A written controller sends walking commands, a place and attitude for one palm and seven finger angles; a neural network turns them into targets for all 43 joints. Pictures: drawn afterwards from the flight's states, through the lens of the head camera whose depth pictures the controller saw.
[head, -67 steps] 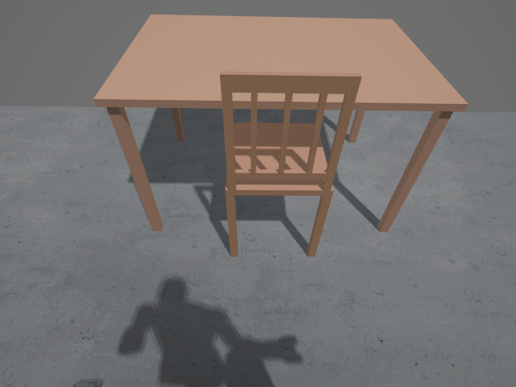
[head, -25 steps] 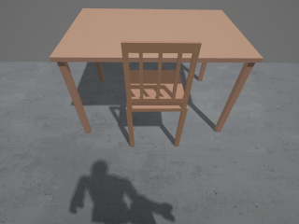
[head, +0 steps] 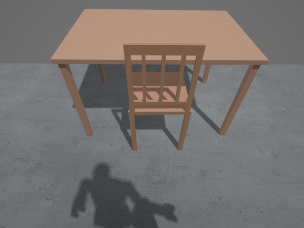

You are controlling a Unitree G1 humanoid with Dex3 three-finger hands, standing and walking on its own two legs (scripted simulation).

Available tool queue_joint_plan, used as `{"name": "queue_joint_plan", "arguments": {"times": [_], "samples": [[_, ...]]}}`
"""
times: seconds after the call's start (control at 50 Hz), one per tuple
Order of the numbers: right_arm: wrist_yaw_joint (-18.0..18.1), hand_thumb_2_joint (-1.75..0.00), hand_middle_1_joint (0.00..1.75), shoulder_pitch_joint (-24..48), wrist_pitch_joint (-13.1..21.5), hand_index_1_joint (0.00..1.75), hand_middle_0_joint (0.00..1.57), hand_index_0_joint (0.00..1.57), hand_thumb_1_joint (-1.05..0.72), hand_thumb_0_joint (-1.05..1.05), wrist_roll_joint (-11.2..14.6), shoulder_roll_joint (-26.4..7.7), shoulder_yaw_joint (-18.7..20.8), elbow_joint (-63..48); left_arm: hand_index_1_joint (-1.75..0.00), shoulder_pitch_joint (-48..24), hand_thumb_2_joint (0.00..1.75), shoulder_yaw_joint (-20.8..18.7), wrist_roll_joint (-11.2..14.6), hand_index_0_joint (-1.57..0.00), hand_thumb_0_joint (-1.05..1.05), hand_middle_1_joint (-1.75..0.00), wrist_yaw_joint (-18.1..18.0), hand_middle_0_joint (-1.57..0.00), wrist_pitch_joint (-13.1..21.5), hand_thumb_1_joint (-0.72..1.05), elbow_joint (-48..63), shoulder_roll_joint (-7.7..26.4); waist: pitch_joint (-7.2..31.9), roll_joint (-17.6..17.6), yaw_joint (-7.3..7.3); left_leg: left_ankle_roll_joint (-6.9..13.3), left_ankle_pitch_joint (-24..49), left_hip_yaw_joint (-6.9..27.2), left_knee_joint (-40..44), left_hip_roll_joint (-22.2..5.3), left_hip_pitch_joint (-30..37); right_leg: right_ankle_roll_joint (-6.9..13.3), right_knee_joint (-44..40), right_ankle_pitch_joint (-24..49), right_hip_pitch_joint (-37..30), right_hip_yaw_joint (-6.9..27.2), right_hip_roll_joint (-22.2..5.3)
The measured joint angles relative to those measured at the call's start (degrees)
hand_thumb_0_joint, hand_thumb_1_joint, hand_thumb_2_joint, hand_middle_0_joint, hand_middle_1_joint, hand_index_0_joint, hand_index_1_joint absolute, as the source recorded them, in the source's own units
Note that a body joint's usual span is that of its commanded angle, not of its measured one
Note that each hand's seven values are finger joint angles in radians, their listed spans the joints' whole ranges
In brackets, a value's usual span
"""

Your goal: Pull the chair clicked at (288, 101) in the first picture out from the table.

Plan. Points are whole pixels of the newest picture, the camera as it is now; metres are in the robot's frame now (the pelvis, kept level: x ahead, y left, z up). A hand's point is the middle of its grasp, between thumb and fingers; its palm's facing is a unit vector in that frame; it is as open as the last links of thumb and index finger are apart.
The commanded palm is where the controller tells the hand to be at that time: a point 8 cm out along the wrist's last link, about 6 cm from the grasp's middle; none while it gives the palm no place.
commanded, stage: look at it before walking up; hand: left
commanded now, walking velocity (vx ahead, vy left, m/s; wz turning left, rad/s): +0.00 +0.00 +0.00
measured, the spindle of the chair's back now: (162, 80) +0.83 +0.00 -0.10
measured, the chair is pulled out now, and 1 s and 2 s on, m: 0.00 0.00 0.00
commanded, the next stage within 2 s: walk to a spot facing it in 0.10 s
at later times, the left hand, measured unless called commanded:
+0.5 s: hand out of the picture +0.06 +0.21 -0.18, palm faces -0.09 -0.95 -0.28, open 7.4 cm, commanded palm none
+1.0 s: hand out of the picture +0.07 +0.15 -0.16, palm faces -0.25 -0.93 -0.27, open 7.4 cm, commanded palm none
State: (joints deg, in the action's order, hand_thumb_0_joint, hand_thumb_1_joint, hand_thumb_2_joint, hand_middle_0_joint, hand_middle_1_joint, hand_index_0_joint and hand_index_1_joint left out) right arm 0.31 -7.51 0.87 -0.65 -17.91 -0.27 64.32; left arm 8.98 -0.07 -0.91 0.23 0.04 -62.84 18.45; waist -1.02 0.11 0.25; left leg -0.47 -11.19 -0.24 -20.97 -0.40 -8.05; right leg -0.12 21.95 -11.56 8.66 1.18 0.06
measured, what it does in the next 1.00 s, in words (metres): lifts its left foot, turning right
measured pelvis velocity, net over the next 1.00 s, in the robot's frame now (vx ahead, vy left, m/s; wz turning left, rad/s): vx -0.02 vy -0.03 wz -0.37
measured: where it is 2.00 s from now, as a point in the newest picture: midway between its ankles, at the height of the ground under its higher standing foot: outside the picture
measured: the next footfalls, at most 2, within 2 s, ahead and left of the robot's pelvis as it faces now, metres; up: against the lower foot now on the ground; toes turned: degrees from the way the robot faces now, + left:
left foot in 1.22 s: +0.07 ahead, +0.10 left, +0.00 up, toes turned -33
right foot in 1.68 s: -0.13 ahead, -0.08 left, +0.00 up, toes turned -53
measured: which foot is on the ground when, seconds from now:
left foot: down 0.00-0.60, up 0.62-1.00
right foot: down 0.00-1.00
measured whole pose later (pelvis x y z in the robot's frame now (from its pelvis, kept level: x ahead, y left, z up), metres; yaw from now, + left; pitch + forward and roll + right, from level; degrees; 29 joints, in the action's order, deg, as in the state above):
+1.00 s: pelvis -0.02 -0.03 +0.00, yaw -21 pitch +1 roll +2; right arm 1.9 -6.5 -3.0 -1.0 -14.3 4.0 53.8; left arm 17.4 -3.5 -1.0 0.1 -1.7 -53.6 10.5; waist -2.4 -1.0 2.9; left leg -4.2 -19.9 3.0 -58.1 -2.3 -26.3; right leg 4.9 24.5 -8.6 15.5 8.9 7.0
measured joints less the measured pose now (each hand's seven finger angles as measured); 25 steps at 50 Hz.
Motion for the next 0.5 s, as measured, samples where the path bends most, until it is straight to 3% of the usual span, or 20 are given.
{"name": "queue_joint_plan", "arguments": {"times": [0.28, 0.5], "samples": [[0.2, -0.90, 0.29, -0.1, 0.0, 0.30, 0.21, 0.20, -0.90, 0.00, 0.0, -0.1, 0.0, 0.2, -0.30, 0.5, 0.90, -0.2, 0.1, -0.20, 0.00, -0.30, 0.1, -0.20, -0.2, 0.90, -0.2, -0.1, -0.2, 0.0, 0.34, -0.2, -0.2, -0.4, 0.5, -0.3, 0.5, 0.2, -0.4, -0.1, -0.2, 0.4, 0.3], [1.1, -0.90, 0.29, -1.2, -1.5, 0.30, 0.21, 0.20, -0.90, 0.00, -0.2, 4.0, 1.4, -5.8, -0.30, 3.1, 0.90, -1.8, -0.1, -0.20, 0.00, -0.30, 0.4, -0.20, -3.3, 0.91, 4.3, -2.7, -2.2, 1.1, 0.95, -0.7, -4.9, -6.2, -7.7, -1.9, -3.2, 0.4, 12.6, -4.3, 8.0, 4.7, 2.0]]}}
